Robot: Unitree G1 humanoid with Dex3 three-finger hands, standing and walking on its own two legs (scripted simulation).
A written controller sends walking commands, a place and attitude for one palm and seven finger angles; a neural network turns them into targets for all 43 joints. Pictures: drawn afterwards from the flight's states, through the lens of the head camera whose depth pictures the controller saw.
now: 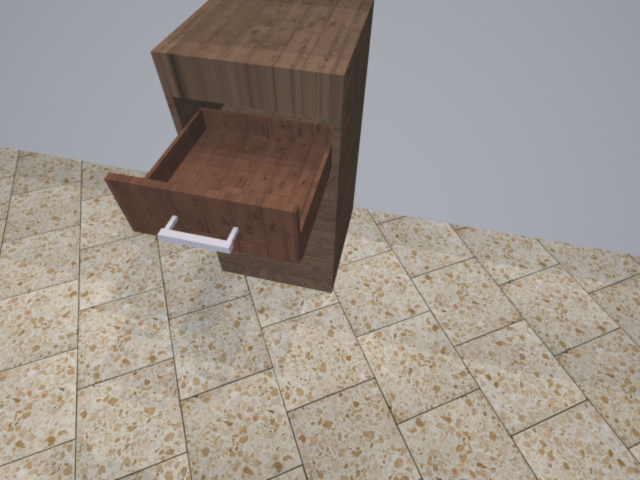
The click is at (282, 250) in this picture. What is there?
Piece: drawer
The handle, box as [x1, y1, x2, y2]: [157, 215, 238, 253]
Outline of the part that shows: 157,234 159,238 162,240 229,253 232,248 232,242 238,231 238,228 233,227 226,240 174,231 171,229 178,219 176,216 173,215 165,227 161,228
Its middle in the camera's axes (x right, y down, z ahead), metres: -0.24 -0.01 +0.77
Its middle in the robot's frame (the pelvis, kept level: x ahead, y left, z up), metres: +0.56 +0.27 -0.12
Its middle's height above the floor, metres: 0.66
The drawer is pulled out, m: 0.30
